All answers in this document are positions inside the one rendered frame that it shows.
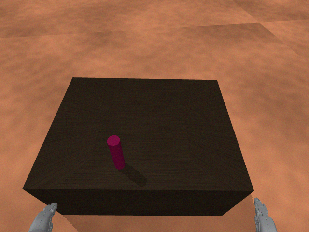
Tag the left robot hand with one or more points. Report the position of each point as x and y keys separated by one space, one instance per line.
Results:
x=44 y=218

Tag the right robot hand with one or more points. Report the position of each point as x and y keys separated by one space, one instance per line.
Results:
x=263 y=222

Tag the can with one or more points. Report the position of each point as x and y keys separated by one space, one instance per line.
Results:
x=116 y=151

